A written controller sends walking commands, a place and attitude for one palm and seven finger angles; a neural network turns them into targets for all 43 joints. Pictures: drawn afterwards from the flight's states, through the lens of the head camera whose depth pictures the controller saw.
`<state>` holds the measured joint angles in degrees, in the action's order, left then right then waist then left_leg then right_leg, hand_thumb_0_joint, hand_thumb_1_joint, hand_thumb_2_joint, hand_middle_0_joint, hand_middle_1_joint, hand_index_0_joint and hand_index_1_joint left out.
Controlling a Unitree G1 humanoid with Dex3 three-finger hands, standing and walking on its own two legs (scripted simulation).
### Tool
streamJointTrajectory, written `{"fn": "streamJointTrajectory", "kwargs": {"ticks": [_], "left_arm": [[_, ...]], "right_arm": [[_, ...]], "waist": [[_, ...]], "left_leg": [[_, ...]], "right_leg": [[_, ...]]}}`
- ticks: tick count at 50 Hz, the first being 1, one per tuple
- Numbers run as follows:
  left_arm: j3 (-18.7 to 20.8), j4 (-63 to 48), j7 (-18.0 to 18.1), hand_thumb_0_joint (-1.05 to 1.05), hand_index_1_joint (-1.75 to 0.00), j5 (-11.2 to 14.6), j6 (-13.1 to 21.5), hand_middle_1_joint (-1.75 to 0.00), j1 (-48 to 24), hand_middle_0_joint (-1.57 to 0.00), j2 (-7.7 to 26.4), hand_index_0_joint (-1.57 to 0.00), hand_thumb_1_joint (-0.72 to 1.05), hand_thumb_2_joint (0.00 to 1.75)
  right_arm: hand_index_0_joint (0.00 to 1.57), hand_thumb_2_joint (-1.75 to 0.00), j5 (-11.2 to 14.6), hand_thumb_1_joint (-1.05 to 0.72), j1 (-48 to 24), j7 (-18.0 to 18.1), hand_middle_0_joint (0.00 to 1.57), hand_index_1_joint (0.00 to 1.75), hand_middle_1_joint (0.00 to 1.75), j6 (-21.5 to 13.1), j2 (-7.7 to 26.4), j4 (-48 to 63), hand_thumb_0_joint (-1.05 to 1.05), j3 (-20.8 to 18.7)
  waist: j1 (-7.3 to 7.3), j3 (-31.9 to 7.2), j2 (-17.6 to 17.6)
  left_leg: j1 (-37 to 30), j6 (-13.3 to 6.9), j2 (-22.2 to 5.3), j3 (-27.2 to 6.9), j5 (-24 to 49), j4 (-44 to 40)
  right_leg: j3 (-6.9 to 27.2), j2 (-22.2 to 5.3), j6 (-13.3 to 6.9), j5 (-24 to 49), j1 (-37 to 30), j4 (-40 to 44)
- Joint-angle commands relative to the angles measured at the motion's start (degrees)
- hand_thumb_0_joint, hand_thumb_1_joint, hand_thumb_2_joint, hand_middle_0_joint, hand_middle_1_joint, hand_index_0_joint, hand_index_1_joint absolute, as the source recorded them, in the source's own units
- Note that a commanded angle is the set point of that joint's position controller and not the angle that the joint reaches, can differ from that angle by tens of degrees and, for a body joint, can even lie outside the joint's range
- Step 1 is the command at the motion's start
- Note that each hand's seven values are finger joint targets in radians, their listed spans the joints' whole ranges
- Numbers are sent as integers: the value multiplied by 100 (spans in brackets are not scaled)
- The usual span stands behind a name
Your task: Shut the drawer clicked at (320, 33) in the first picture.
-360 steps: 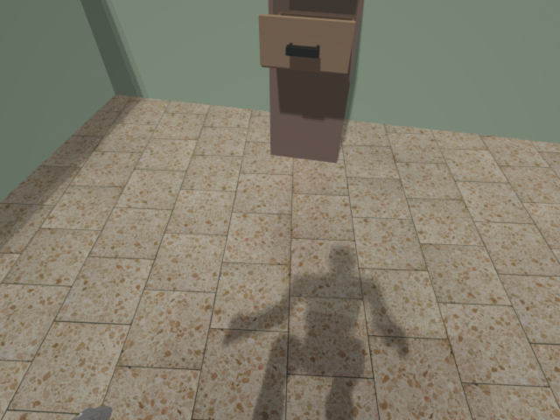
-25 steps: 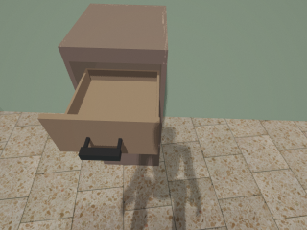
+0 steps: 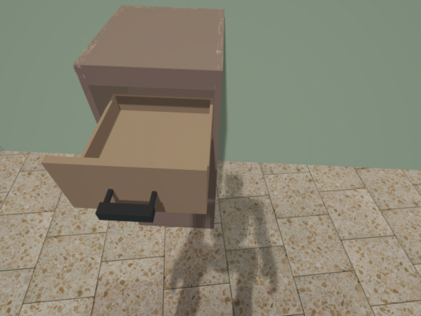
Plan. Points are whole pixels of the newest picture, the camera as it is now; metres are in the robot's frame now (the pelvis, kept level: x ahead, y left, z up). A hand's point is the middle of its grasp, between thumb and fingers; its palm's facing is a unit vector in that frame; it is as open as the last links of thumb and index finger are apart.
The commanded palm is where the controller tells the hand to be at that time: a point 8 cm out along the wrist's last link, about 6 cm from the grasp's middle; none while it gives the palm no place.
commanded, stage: come to a stop and stand still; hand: left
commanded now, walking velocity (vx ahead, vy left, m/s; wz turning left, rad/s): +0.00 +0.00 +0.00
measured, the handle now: (129, 203) +0.35 +0.21 -0.02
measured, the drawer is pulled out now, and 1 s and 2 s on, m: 0.28 0.28 0.28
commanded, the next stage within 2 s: look again from close up in 0.62 s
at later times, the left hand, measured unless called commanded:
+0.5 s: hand out of the picture +0.00 +0.21 -0.17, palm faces +0.00 -0.97 -0.23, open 7.4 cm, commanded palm none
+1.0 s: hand out of the picture -0.02 +0.20 -0.18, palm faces +0.01 -0.98 -0.19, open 7.4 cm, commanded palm none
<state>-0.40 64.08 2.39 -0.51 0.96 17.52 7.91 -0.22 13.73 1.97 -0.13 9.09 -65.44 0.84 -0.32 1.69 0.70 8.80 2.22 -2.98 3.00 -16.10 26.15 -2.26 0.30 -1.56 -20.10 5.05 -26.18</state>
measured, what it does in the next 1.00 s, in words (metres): stands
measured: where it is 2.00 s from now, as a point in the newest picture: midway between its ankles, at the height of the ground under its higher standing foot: outside the picture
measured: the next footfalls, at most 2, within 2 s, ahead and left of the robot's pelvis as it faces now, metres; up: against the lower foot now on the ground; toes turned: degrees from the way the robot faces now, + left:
right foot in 1.88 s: +0.04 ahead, -0.10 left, +0.00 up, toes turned -3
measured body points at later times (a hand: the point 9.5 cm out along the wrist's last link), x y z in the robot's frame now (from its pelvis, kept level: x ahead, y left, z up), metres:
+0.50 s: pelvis -0.03 +0.03 +0.00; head -0.02 +0.02 +0.45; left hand +0.00 +0.26 -0.16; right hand -0.02 -0.20 -0.16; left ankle -0.02 +0.14 -0.74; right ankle -0.07 -0.10 -0.74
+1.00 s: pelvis -0.02 +0.03 +0.00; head +0.00 +0.03 +0.45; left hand -0.02 +0.25 -0.16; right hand +0.00 -0.20 -0.16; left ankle -0.02 +0.14 -0.74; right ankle -0.07 -0.10 -0.74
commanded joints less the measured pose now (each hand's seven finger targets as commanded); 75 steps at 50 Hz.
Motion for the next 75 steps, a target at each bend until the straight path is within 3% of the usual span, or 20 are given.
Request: {"fn": "streamJointTrajectory", "kwargs": {"ticks": [1,5,6,7,8,9,10,12,13,16,19,21,30,51,55,66,67,71,73,75], "left_arm": [[116,-125,15,0,-30,-26,47,-30,522,-20,648,-20,90,90],[129,-148,11,0,-30,-20,54,-30,512,-20,671,-20,90,90],[168,5,237,0,-30,-104,229,-30,841,-20,766,-20,90,90],[214,-300,201,0,-30,-95,269,-30,646,-20,1019,-20,90,90],[155,-383,160,0,-30,-89,270,-30,378,-20,890,-20,90,90],[138,-505,140,0,-30,-69,262,-30,271,-20,844,-20,90,90],[158,-592,133,0,-30,-43,249,-30,294,-20,831,-20,90,90],[132,-634,114,0,-30,-13,164,-30,361,-20,744,-20,90,90],[122,-632,100,0,-30,-20,111,-30,365,-20,740,-20,90,90],[87,-666,58,0,-30,-37,19,-30,265,-20,710,-20,90,90],[69,-680,21,0,-30,-24,-24,-30,203,-20,761,-20,90,90],[76,-689,9,0,-30,-28,-37,-30,213,-20,782,-20,90,90],[69,-545,-16,0,-30,-12,-10,-30,245,-20,834,-20,90,90],[72,-199,3,0,-30,-28,4,-30,340,-20,724,-20,90,90],[70,-173,-6,0,-30,-32,17,-30,359,-20,725,-20,90,90],[79,-154,-13,0,-30,-26,18,-30,380,-20,721,-20,90,90],[76,-152,-13,0,-30,-21,16,-30,370,-20,727,-20,90,90],[99,-119,-65,0,-30,-67,-35,-30,463,-20,658,-20,90,90],[131,-144,-102,0,-30,-83,-40,-30,480,-20,662,-20,90,90],[151,-154,-126,0,-30,-90,-17,-30,590,-20,664,-20,90,90]], "right_arm": [[20,-90,-25,-90,346,27,20,30,30,-99,445,145,0,-80],[20,-90,-23,-90,355,31,20,30,30,-100,445,159,0,-80],[20,-90,8,-90,-206,-37,20,30,30,-149,658,600,0,-162],[20,-90,-7,-90,77,-73,20,30,30,-97,249,811,0,-140],[20,-90,-7,-90,345,-71,20,30,30,-88,232,776,0,-158],[20,-90,-12,-90,534,-83,20,30,30,-97,259,766,0,-151],[20,-90,-43,-90,632,-104,20,30,30,-146,323,719,0,-145],[20,-90,-38,-90,557,-62,20,30,30,-154,549,757,0,-164],[20,-90,-32,-90,488,-52,20,30,30,-137,565,785,0,-154],[20,-90,-45,-90,385,-69,20,30,30,-93,605,826,0,-131],[20,-90,-57,-90,380,-96,20,30,30,-68,636,820,0,-122],[20,-90,-68,-90,432,-93,20,30,30,-92,675,768,0,-113],[20,-90,-39,-90,467,-61,20,30,30,-181,696,565,0,-88],[20,-90,-19,-90,314,-8,20,30,30,-175,626,238,0,-92],[20,-90,-19,-90,249,-8,20,30,30,-158,597,228,0,-99],[20,-90,-21,-90,256,-7,20,30,30,-165,611,186,0,-84],[20,-90,-22,-90,264,-7,20,30,30,-161,605,179,0,-78],[20,-90,-67,-90,417,-46,20,30,30,-92,626,119,0,-118],[20,-90,-86,-90,436,-64,20,30,30,-72,627,162,0,-149],[20,-90,-90,-90,484,-72,20,30,30,-86,608,200,0,-174]], "waist": [[-19,199,18],[-22,108,113],[-166,538,179],[118,255,340],[248,-42,376],[295,-241,263],[241,-507,-173],[140,-398,-415],[111,-199,-450],[63,523,32],[65,747,16],[38,634,-211],[-24,53,-76],[-11,149,-113],[-13,184,57],[-32,139,-53],[-25,149,-48],[5,382,-60],[5,682,-90],[-12,677,-98]], "left_leg": [[-146,-302,-285,-197,1615,-269],[-174,-287,-292,-174,1639,-284],[638,-146,-256,46,1389,1145],[927,-274,-56,-172,-350,1172],[825,-283,-98,-112,-458,994],[582,-276,-63,-131,10,575],[258,-272,-81,-79,775,299],[166,-405,-322,-319,1775,434],[269,-418,-338,-359,1660,354],[699,-456,-301,-489,748,12],[821,-451,-210,-532,-34,-270],[776,-482,-258,-634,35,-413],[299,-506,-289,-551,1146,-346],[-27,-449,-298,-417,1687,-340],[-51,-439,-297,-409,1534,-358],[-42,-419,-295,-410,1538,-403],[-26,-418,-297,-411,1516,-417],[182,-497,-312,-456,-145,-466],[493,-539,-328,-558,-771,-508],[542,-589,-345,-587,-789,-420]], "right_leg": [[432,-625,-13,2388,386,488],[421,-621,-15,2617,299,477],[964,-1044,337,5123,653,629],[1005,-1283,20,5482,292,343],[752,-1184,-240,4658,277,244],[660,-1000,-320,3945,268,72],[523,-810,-307,3815,111,-216],[460,-555,-170,2401,415,-186],[437,-503,-148,1854,526,-112],[452,-412,-101,695,850,148],[529,-422,-91,-221,1097,358],[457,-382,-70,-84,982,249],[412,-506,4,862,589,174],[425,-597,53,1455,585,355],[455,-601,46,1507,627,418],[440,-613,43,1483,567,453],[449,-615,35,1460,571,458],[345,-471,-52,-275,898,347],[352,-428,-109,-715,1078,299],[361,-424,-162,-703,1090,241]]}}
